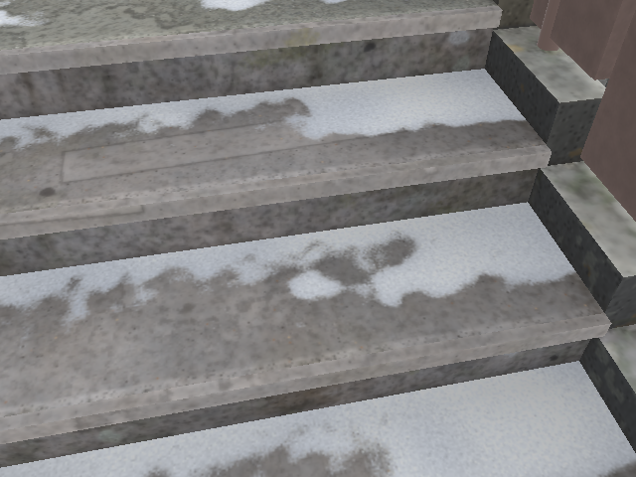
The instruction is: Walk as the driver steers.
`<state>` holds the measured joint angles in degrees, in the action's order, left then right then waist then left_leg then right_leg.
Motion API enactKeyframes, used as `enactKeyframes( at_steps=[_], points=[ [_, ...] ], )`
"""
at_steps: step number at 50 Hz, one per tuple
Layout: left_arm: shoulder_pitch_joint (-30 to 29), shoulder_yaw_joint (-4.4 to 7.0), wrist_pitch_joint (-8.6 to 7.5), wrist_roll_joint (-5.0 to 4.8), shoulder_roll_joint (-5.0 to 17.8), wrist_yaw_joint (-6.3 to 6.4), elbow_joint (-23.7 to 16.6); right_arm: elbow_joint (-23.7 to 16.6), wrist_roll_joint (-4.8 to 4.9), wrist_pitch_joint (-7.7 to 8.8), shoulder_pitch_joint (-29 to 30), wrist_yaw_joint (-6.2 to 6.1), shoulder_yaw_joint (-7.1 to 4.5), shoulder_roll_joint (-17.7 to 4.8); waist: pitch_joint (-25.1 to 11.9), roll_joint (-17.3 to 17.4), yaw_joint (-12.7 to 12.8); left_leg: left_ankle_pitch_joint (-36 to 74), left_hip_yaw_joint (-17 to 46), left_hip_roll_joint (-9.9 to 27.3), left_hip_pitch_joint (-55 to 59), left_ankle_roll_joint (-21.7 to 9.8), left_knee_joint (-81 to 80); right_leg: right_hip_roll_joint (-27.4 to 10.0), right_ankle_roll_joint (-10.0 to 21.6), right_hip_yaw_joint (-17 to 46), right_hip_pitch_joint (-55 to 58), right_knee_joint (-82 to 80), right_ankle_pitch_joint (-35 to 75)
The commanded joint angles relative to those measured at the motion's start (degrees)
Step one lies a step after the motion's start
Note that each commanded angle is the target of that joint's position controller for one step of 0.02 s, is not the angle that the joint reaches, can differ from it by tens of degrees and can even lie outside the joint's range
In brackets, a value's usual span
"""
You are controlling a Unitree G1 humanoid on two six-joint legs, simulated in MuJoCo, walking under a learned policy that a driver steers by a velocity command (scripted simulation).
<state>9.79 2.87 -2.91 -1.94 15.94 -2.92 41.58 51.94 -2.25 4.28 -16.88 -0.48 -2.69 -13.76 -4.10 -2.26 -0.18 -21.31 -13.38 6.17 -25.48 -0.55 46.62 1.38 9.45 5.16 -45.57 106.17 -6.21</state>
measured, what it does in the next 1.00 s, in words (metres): climbs: right foot 0.16 m higher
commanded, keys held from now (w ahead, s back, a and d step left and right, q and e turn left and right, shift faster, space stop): w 0.26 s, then no key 0.10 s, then q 0.62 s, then w+q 0.02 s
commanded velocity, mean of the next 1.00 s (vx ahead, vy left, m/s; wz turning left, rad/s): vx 0.24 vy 0.00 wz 0.12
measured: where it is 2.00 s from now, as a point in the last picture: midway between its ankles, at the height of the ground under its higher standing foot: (292, 261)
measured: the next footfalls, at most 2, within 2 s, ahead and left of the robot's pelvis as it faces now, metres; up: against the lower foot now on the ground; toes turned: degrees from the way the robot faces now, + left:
right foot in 0.40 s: +0.46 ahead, -0.22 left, +0.16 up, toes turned -14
left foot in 1.02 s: +0.45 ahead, +0.06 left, +0.16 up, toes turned +18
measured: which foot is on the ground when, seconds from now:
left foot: down 0.00-0.42, up 0.44-1.00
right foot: up 0.00-0.38, down 0.40-1.00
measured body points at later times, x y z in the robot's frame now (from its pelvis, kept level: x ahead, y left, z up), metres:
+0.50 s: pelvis +0.28 -0.09 +0.08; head +0.32 -0.10 +0.53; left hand +0.53 +0.07 +0.00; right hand +0.18 -0.32 -0.06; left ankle +0.08 +0.11 -0.51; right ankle +0.42 -0.21 -0.54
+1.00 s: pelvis +0.40 -0.06 +0.18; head +0.39 -0.04 +0.63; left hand +0.48 +0.21 +0.06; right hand +0.61 -0.25 +0.09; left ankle +0.42 +0.05 -0.51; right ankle +0.42 -0.21 -0.54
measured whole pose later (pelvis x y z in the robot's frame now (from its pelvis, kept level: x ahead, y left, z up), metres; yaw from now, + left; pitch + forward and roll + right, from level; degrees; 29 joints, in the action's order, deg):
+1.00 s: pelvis +0.40 -0.06 +0.18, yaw +12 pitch +1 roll -2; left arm 11.0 1.8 0.9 -0.9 11.5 3.7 44.6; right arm 37.4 0.6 -3.8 -10.0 -0.7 -1.7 -10.3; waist -2.1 0.4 0.5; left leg -15.4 -5.0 5.8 -29.6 -1.1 52.5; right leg -13.0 -3.3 -22.8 -14.0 35.7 -18.3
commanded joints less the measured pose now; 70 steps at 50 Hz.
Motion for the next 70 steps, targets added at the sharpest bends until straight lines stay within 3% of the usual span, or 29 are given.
enactKeyframes(
  at_steps=[1, 8, 14, 16, 17, 18, 19, 20, 21, 22, 23, 24, 26, 30, 33, 37, 40, 44, 48, 51, 52, 53, 54, 56, 57, 59, 61, 66, 70],
  points=[
    [6.51, -5.05, 1.49, -0.08, -11.93, -0.05, -3.00, 0.87, 0.74, 0.86, 0.75, 1.75, 2.31, 5.56, 9.33, 3.22, 5.82, 0.95, 12.53, 10.66, -1.50, -4.06, -27.55, -3.69, 0.11, 3.19, -13.34, 2.09, 2.37],
    [-5.83, -4.44, 2.30, 1.08, -7.19, 2.62, -6.40, 2.20, -0.57, 1.20, -10.29, 0.08, 2.07, 0.07, 9.34, 3.50, -0.79, 4.08, 10.92, 14.23, 16.43, -8.12, -31.78, -3.87, -6.86, 3.60, -32.61, 9.47, 2.02],
    [-24.51, -7.83, 0.56, 0.32, -11.74, 1.15, -15.61, 4.55, 0.77, -1.42, -21.48, -3.95, 1.16, -0.29, 14.49, 5.98, -8.21, 3.72, 12.65, 16.66, 37.35, -6.61, -37.43, -10.21, -8.44, -0.14, -55.08, 3.18, -13.24],
    [-27.51, -8.53, -0.26, 1.21, -10.08, -1.54, -18.60, 2.90, 1.27, -3.14, -17.36, -4.84, 1.22, -1.17, 13.07, 4.00, -6.80, 14.56, 4.90, 13.41, 20.94, -7.67, -45.34, -13.11, -8.01, -11.02, -29.74, -18.28, -5.26],
    [-30.57, -9.60, -0.51, 0.91, -13.28, -2.55, -20.21, 4.12, 3.18, -2.99, -16.55, -4.68, 0.85, -2.10, 11.73, 9.04, -4.80, 24.68, 3.99, 11.77, 9.59, -7.93, -50.98, -12.99, -6.47, -13.46, -6.82, -31.52, -6.29],
    [-26.90, -7.78, -0.51, 1.19, -10.74, -2.49, -18.27, 6.23, 3.16, -2.75, -20.87, -3.79, 0.59, -4.13, 6.89, 10.08, -3.88, 45.93, 2.34, 11.13, 11.04, -8.85, -45.68, -6.54, -5.20, -20.18, 7.22, -33.00, -10.46],
    [-15.79, -5.36, -1.67, 0.79, -7.71, -1.93, -14.74, 7.29, 2.38, -1.52, -21.79, -2.41, 0.27, -7.95, 0.09, 17.99, 2.25, 83.96, 1.61, 11.82, 15.43, -8.67, -34.65, -1.06, -1.96, -20.31, 20.46, -33.42, -10.46],
    [-0.13, -2.66, -2.25, 0.63, -2.19, -0.72, -8.67, 5.50, 2.83, -0.65, -17.43, -1.46, -0.37, -11.68, -7.29, 20.12, 10.84, 93.06, 3.60, 8.98, 21.51, -6.04, -21.96, 0.49, 0.88, -15.16, 29.68, -46.98, -4.34],
    [7.72, -0.28, -1.86, 1.80, 4.82, 0.71, -5.56, 4.21, 3.68, 0.67, -16.58, -1.12, -0.95, -11.81, -13.41, 17.16, 14.07, 79.49, 8.48, 7.02, 14.78, -2.23, -8.25, -4.23, 2.42, 0.05, 43.61, -52.81, 10.36],
    [14.23, 1.93, -0.65, 4.21, 12.86, 2.33, -2.41, 3.32, 3.07, 2.83, -24.18, 0.55, 1.75, -0.43, -29.55, -12.70, 9.20, 16.46, 12.94, -3.05, -3.26, 3.15, 17.47, -26.03, 12.34, 34.41, 63.62, -72.11, 18.84],
    [15.82, 1.43, 0.54, 7.04, 10.91, 3.27, -2.52, 7.33, 4.08, 3.74, -20.54, 1.58, -0.27, -3.92, -37.35, -7.24, 10.93, 5.61, 24.05, -9.04, -0.43, 4.93, 43.34, -26.79, 13.70, 44.02, 58.03, -82.18, 16.06],
    [10.41, 0.85, 0.35, 6.19, 7.83, 2.16, -1.36, 5.42, 6.34, 3.60, -16.17, 1.63, -0.56, 0.75, -29.84, -1.88, 7.88, 4.43, 26.56, -7.46, -6.32, 4.65, 53.27, -27.49, 11.10, 35.22, 48.76, -81.98, 4.07],
    [1.37, -0.93, -0.36, 2.76, -1.28, 1.35, 3.17, -1.45, 4.04, 0.24, -2.32, -0.78, 0.14, 4.71, -8.83, 1.50, 3.13, 12.34, 20.14, -1.67, -15.51, 0.46, 51.68, -22.62, 1.93, 17.23, 29.92, -77.05, -14.55],
    [-1.84, -2.54, -2.16, 4.29, -7.12, 2.79, 7.23, -5.67, 3.68, -2.58, -2.07, -1.31, -0.38, 3.10, 3.57, -1.65, -3.17, 16.08, 21.00, -3.09, -14.87, -5.65, 56.22, -20.80, -3.23, 1.32, 16.38, -82.95, -8.62],
    [-0.09, -2.11, -0.91, 4.33, -4.85, 4.08, 7.57, -8.25, 3.14, -3.87, 0.17, -1.62, 1.61, 5.36, 4.36, -3.79, -4.06, 14.26, 18.43, -4.36, -22.12, -4.36, 49.85, -19.32, -2.89, -9.45, 20.25, -85.79, -3.44],
    [-1.84, -1.91, -0.50, 7.16, 0.22, 5.68, 3.96, -8.12, 1.37, -5.96, 0.59, -2.38, 0.45, 0.33, 1.15, -2.67, -3.17, 14.12, 12.42, -4.98, -19.91, 1.68, 57.80, -23.23, 1.88, -12.76, 21.20, -89.23, 3.03],
    [-0.58, -1.47, 0.56, 4.47, 2.16, 7.35, 2.56, -11.87, 1.19, -7.80, 5.25, -3.40, -0.17, -0.97, 4.84, -1.41, -1.96, 11.77, 15.81, -3.75, -27.73, 2.59, 62.05, -25.42, 0.00, -10.90, 25.51, -88.88, -6.83],
    [-0.29, -0.35, 2.31, 4.52, 3.61, 8.81, -0.09, -18.65, 0.86, -7.97, 13.75, -2.30, 1.02, 0.75, 2.68, -1.23, 0.10, 14.91, 14.51, 0.77, -27.10, 2.38, 38.25, -24.62, -1.87, -15.19, 33.96, -87.14, -9.06],
    [0.04, 2.56, 3.56, 0.76, 8.39, 7.03, -0.99, -20.01, 3.83, -7.52, 11.43, 0.01, -0.59, -1.55, -0.43, -6.34, 1.12, 0.61, 5.72, -1.01, -3.96, 0.18, 5.12, -26.48, -1.02, -17.70, 34.65, -86.10, -6.85],
    [1.29, 1.11, 3.59, -1.21, 1.83, 5.12, 1.95, -15.07, 2.02, -6.27, -2.44, 0.22, -3.65, -5.46, -0.58, 3.16, -3.52, 14.11, 6.86, -7.27, 10.07, -5.43, -19.80, -18.94, -6.56, -21.64, 31.81, -60.21, -0.74],
    [1.28, -0.13, 2.68, 2.03, -2.44, 5.08, -1.39, -13.80, 0.93, -5.24, -7.34, 0.28, -6.25, -14.59, 2.53, 19.86, -1.65, 34.22, 30.41, 3.82, 20.01, -10.83, -17.31, -11.22, -11.71, -22.00, 8.57, -35.71, -27.30],
    [-0.87, 0.60, 0.54, 1.92, -0.84, 4.81, -3.55, -16.00, 0.75, -3.75, -10.74, 1.12, -6.02, -15.93, -6.97, 18.12, -3.93, 15.99, 55.47, 12.55, 27.27, -20.80, -26.84, -4.96, -15.06, -7.89, -5.21, -19.29, -28.04],
    [-6.81, 0.99, -1.05, -0.13, -0.51, 3.98, -4.04, -16.68, 1.34, -2.40, -8.84, 2.00, -5.54, -13.85, -4.99, 13.08, -5.78, -5.41, 62.19, 14.95, 26.76, -21.81, -34.64, -4.99, -14.13, -1.76, -12.67, -10.36, -23.65],
    [-11.89, 0.06, -2.74, 0.96, -2.65, 3.69, -4.11, -15.33, 2.76, -3.09, -6.19, 0.85, -3.89, -8.35, 2.63, 7.54, -4.99, -18.33, 54.47, 12.98, 25.27, -16.30, -33.02, -7.67, -12.14, -0.94, -24.80, -4.29, -11.86],
    [-11.02, -0.07, -2.79, 2.26, -2.57, 3.76, -4.19, -15.53, 2.30, -3.43, -4.49, 0.50, -2.83, -5.59, 3.64, 5.95, -3.55, -16.23, 50.79, 10.50, 21.30, -14.79, -31.69, -7.59, -11.91, -1.00, -23.59, -5.25, -7.73],
    [-7.80, -0.41, -2.52, 1.54, -4.05, 3.60, -3.16, -12.29, 1.20, -3.14, -6.77, 0.38, -1.09, -1.14, 2.58, 8.89, -2.86, -12.15, 44.62, 8.13, 18.64, -14.31, -30.32, -5.21, -11.04, -4.00, -25.11, 10.54, -5.44],
    [-5.81, -2.81, -3.03, 1.40, -9.21, 2.67, -3.26, -7.49, 0.62, -2.91, -12.58, 0.69, -0.46, -0.34, 3.71, 6.38, -2.61, -4.13, 39.03, 7.41, 20.99, -13.57, -28.44, -5.44, -8.69, -4.54, -34.25, 20.58, -6.13],
    [-13.07, -7.22, -2.73, 0.98, -13.52, 1.37, -9.56, -0.39, -0.33, -3.81, -14.59, 0.83, 2.19, 1.89, 9.77, 6.92, -1.46, -0.07, 32.32, 7.79, 15.11, -11.12, -30.56, -5.51, -7.48, -5.30, -48.42, 30.49, -7.31],
    [-23.05, -8.17, -2.15, 1.50, -10.03, 2.88, -15.02, 2.85, 2.47, -3.15, -15.86, -2.00, 2.18, -1.24, 8.41, 9.96, -2.53, 3.05, 24.08, 6.35, -0.10, -12.04, -50.71, -7.58, -8.46, -15.26, -23.25, -5.42, 2.38]
  ],
)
